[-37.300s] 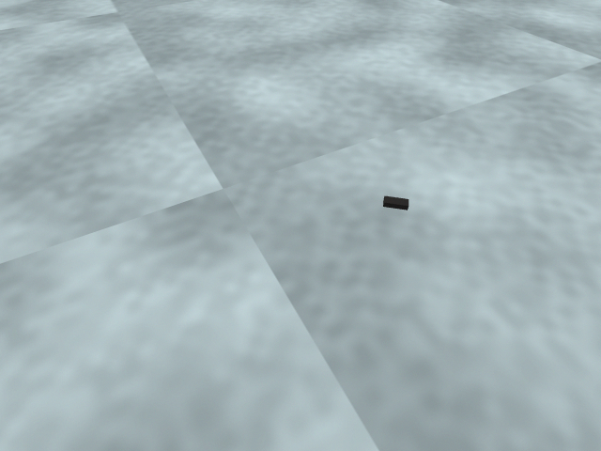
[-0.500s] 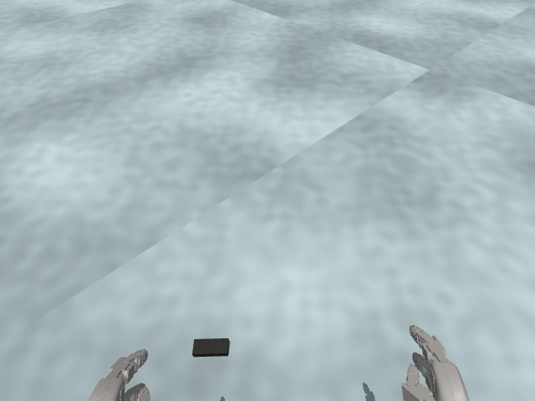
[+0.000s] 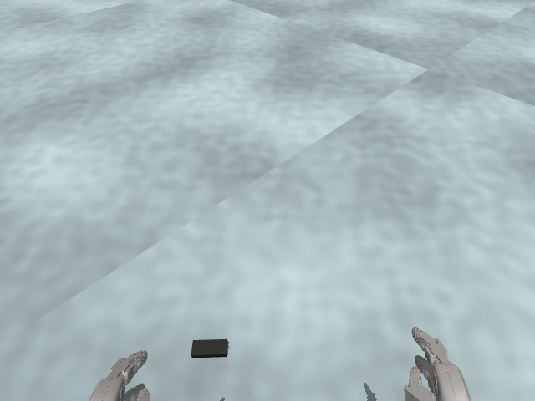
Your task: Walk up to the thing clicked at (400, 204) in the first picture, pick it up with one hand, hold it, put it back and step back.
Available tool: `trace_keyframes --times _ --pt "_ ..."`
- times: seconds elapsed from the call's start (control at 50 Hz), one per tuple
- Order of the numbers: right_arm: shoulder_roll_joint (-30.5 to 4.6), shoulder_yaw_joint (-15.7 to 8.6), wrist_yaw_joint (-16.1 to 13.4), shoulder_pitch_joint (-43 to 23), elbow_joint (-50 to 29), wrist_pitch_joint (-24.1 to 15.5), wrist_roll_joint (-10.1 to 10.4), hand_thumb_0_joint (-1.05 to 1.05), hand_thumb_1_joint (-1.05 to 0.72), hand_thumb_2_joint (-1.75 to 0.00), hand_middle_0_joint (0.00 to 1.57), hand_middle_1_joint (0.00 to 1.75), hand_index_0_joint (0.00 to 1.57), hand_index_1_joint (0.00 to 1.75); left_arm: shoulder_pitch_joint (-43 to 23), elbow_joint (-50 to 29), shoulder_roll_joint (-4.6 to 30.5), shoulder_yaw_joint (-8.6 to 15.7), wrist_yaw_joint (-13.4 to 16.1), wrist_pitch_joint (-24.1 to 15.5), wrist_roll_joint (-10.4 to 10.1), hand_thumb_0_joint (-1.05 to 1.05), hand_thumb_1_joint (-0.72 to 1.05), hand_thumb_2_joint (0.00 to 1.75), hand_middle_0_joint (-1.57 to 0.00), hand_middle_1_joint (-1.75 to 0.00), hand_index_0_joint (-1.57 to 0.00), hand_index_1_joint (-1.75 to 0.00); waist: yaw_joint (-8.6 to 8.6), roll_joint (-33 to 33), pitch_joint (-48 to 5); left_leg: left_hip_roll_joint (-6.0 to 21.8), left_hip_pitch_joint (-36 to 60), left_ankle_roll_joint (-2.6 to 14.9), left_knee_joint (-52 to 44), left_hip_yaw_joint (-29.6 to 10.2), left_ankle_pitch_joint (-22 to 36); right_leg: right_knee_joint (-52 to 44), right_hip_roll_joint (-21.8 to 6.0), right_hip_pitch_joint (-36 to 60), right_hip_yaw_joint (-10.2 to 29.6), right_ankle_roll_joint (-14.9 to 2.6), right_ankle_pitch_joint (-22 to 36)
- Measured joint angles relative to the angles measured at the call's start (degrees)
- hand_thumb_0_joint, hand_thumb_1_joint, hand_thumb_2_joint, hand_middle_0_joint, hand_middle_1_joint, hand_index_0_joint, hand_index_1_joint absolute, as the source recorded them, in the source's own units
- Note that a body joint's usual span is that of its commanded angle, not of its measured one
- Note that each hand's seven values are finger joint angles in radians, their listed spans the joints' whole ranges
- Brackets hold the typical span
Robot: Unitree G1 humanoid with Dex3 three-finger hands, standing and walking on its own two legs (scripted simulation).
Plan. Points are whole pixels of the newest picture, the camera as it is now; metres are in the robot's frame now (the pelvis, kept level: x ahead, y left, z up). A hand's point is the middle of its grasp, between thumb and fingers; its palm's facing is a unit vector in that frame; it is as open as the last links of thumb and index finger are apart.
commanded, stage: home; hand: left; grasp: from above
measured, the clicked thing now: (209, 348) +0.46 +0.20 -0.70
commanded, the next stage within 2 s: stand in 0.38 s
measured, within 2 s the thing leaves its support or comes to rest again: neither
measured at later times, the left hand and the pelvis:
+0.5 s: hand out of the picture +0.16 +0.18 -0.05, palm faces +0.03 -0.98 -0.22, open 7.4 cm; pelvis +0.00 +0.00 +0.00, yaw +0 degrees
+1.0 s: hand out of the picture +0.04 +0.25 -0.11, palm faces +0.04 -0.95 -0.31, open 7.4 cm; pelvis -0.01 +0.02 +0.06, yaw +0 degrees
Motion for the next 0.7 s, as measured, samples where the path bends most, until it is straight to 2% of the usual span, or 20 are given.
trace_keyframes --times 0.48,0.52,0.56,0.62,0.7 --pt "0.2 0.0 0.2 0.0 -0.3 0.2 0.1 0.02 -0.90 -0.90 0.21 0.30 0.20 0.30 0.3 -0.2 0.1 0.1 0.0 0.3 0.0 0.01 0.90 0.90 -0.20 -0.30 -0.20 -0.30 -0.13 0.0 -0.2 0.0 0.0 0.23 0.2 0.1 -0.1 -0.1 0.0 0.1 0.1 0.22 0.1" --pt "0.0 -1.0 1.8 -2.2 3.4 1.8 -3.2 0.02 -0.90 -0.90 0.21 0.30 0.20 0.30 -4.4 8.1 0.8 -1.1 0.5 -6.4 2.8 0.01 0.90 0.90 -0.20 -0.30 -0.20 -0.30 1.30 -1.0 3.6 -0.4 3.7 0.52 -1.5 1.0 0.7 -0.7 -0.4 3.2 1.0 0.18 0.5" --pt "-1.0 -0.9 4.4 -4.9 8.3 5.4 -5.4 0.01 -0.90 -0.90 0.21 0.30 0.20 0.30 -10.1 19.3 1.3 -1.3 0.8 -12.3 4.8 0.01 0.90 0.90 -0.21 -0.30 -0.20 -0.30 2.63 -2.1 6.3 -0.9 7.2 0.75 -4.4 1.7 2.2 -2.6 -1.1 6.1 1.7 0.17 1.5" --pt "-1.9 -1.7 7.2 -7.0 13.4 8.3 -5.1 0.01 -0.90 -0.90 0.21 0.30 0.20 0.30 -15.0 31.2 2.2 -0.7 0.7 -16.9 5.8 0.01 0.90 0.90 -0.21 -0.30 -0.20 -0.30 3.53 -3.2 8.9 -1.7 11.6 0.97 -9.1 2.4 4.7 -5.8 -1.9 9.9 2.4 0.49 3.2" --pt "-2.5 -3.3 8.7 -7.2 17.4 9.8 -4.3 0.02 -0.90 -0.90 0.21 0.30 0.20 0.30 -16.7 41.8 2.9 0.6 0.9 -20.0 5.8 0.01 0.90 0.90 -0.20 -0.30 -0.20 -0.30 3.68 -3.6 10.3 -2.2 16.3 1.22 -14.5 2.6 7.2 -10.6 -2.5 14.3 2.8 0.90 5.5"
